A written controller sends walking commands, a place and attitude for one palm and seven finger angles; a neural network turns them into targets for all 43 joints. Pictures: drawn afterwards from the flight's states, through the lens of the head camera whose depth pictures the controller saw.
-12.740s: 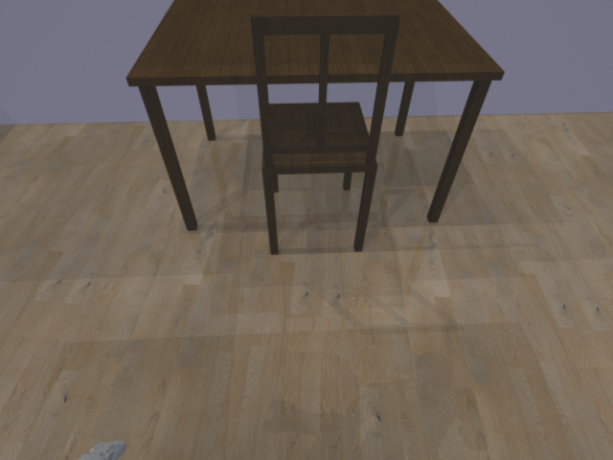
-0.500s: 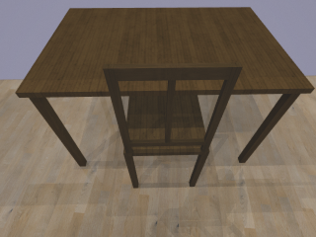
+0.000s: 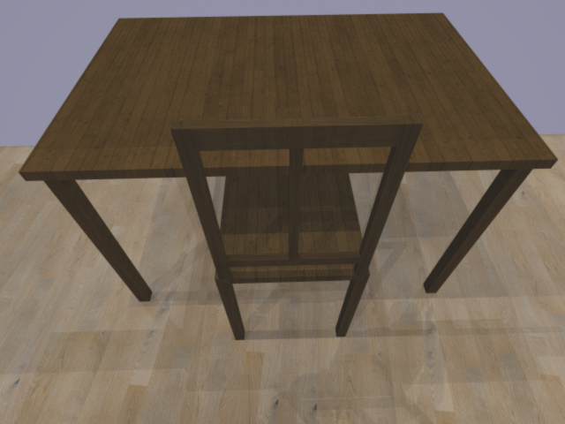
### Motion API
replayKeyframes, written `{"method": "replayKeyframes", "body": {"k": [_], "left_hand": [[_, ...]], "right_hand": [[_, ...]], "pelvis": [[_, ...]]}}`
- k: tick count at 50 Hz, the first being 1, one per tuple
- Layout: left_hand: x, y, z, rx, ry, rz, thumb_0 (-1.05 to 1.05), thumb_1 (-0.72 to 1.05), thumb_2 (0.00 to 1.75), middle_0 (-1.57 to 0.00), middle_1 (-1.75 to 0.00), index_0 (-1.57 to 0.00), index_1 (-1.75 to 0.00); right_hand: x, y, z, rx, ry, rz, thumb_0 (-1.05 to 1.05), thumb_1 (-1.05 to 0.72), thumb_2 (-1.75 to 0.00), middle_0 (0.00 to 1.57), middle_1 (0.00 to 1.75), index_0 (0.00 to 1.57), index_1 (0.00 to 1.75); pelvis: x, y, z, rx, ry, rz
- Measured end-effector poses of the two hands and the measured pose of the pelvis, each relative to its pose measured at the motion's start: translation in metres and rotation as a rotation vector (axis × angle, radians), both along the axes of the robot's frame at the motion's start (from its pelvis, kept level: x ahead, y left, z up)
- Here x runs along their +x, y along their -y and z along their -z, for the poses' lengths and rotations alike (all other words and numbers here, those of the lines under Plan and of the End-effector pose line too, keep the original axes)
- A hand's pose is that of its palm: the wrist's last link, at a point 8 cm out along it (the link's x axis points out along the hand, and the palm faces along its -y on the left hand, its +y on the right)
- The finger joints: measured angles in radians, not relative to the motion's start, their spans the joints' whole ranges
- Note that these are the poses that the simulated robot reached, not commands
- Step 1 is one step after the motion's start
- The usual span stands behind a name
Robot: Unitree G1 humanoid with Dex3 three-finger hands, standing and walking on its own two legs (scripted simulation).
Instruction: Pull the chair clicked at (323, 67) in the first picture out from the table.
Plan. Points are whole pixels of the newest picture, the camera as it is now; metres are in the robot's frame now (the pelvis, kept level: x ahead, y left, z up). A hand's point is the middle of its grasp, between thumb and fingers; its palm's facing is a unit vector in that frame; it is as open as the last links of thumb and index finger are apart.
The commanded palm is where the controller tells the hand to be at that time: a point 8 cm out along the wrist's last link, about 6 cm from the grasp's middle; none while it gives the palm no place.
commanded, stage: look again from close up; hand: left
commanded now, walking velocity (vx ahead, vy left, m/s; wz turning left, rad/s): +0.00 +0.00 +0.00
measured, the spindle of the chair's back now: (294, 211) +0.50 +0.01 -0.05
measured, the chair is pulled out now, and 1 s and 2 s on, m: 0.00 0.00 0.00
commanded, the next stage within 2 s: shuffle to correct the standing spot in 0.24 s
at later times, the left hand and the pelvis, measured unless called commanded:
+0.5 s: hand out of the picture +0.00 +0.16 -0.17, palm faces +0.03 -0.98 -0.21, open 7.3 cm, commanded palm none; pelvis +0.01 -0.01 +0.00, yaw +2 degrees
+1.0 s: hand out of the picture +0.05 +0.14 -0.18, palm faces +0.08 -0.98 -0.19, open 7.3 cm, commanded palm none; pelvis +0.07 -0.03 +0.00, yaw +4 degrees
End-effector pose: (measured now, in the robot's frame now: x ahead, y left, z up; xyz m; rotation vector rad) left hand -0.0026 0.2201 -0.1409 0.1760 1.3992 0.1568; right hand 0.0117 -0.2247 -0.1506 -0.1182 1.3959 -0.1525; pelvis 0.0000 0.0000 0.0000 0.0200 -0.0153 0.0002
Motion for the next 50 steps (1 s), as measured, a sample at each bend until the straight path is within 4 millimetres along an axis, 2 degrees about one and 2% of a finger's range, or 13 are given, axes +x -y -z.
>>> {"method": "replayKeyframes", "body": {"k": [21,30,35,41,46,50], "left_hand": [[-0.003,0.008,-0.002,0.005,-0.007,-0.012,0.00,0.91,0.90,-0.20,-0.30,-0.20,-0.29],[-0.005,0.008,0.008,-0.008,-0.042,-0.059,0.00,0.91,0.90,-0.20,-0.30,-0.20,-0.29],[0.003,0.012,0.011,-0.011,-0.070,-0.061,0.00,0.91,0.90,-0.20,-0.30,-0.20,-0.29],[0.027,0.026,0.007,0.015,-0.031,-0.073,0.00,0.91,0.90,-0.20,-0.30,-0.20,-0.29],[0.033,0.039,0.004,-0.005,-0.033,-0.086,0.00,0.91,0.90,-0.20,-0.30,-0.20,-0.29],[0.044,0.036,0.004,-0.024,-0.043,-0.087,0.00,0.91,0.90,-0.20,-0.30,-0.21,-0.29]], "right_hand": [[0.002,0.007,0.001,0.008,-0.011,-0.013,0.00,-0.91,-0.90,0.19,0.29,0.20,0.30],[0.004,0.008,0.005,0.006,-0.059,-0.023,0.00,-0.91,-0.90,0.19,0.29,0.20,0.30],[0.013,0.008,0.009,0.006,-0.064,-0.013,0.00,-0.91,-0.90,0.19,0.29,0.20,0.30],[0.025,0.015,0.016,0.025,-0.096,-0.019,0.00,-0.90,-0.90,0.20,0.29,0.20,0.30],[0.056,0.025,0.008,-0.011,-0.074,-0.045,0.00,-0.91,-0.90,0.20,0.30,0.20,0.30],[0.080,0.035,-0.003,-0.056,0.016,-0.038,0.00,-0.91,-0.90,0.20,0.29,0.20,0.30]], "pelvis": [[0.004,0.009,-0.001,0.001,0.001,-0.012],[0.025,0.011,0.007,0.004,0.001,-0.044],[0.039,0.015,0.011,0.018,-0.010,-0.038],[0.051,0.027,0.012,0.011,-0.030,-0.042],[0.061,0.028,0.006,-0.009,-0.021,-0.059],[0.067,0.026,0.002,-0.014,-0.001,-0.063]]}}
